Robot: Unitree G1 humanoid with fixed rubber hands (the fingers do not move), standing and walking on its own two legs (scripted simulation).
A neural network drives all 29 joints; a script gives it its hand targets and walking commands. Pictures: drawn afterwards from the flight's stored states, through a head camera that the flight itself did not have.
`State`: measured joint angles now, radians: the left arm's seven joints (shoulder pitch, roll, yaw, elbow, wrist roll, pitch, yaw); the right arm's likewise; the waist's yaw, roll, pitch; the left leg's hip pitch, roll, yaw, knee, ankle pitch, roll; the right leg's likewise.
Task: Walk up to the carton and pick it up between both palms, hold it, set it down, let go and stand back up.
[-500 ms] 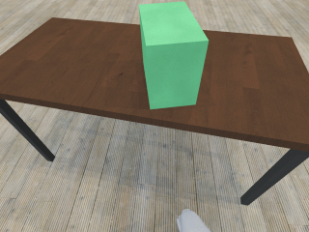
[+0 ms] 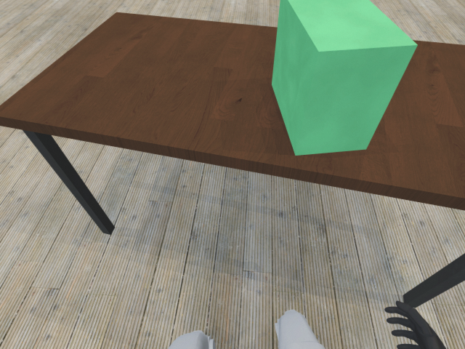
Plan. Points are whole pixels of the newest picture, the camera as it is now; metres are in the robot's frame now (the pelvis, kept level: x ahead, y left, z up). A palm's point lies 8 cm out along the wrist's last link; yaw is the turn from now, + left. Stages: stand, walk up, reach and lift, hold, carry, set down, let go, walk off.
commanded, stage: walk up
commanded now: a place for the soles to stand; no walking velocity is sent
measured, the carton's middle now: (324, 70) +0.67 -0.20 +0.12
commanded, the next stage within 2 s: none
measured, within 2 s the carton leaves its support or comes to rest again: neither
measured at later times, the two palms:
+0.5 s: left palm out of the picture +0.10 +0.31 -0.05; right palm out of the picture +0.04 -0.33 -0.06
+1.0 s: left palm (83, 331) +0.17 +0.26 -0.05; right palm out of the picture +0.06 -0.36 -0.05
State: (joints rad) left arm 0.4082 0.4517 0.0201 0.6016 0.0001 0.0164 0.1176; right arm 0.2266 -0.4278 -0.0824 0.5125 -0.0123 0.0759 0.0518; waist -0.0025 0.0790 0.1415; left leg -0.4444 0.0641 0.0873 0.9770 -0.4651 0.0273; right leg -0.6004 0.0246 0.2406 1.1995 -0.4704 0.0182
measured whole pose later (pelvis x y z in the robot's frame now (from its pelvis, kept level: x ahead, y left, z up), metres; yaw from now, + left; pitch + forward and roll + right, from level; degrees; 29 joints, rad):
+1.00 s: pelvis +0.02 -0.03 +0.02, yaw -13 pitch -3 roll +0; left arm 0.37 0.44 0.02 0.60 0.00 0.01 0.05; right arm 0.31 -0.44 -0.06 0.52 -0.01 0.04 0.03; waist -0.02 0.04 0.12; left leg -0.32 0.10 0.13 0.84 -0.45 0.01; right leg -0.35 0.02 0.18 0.78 -0.36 0.02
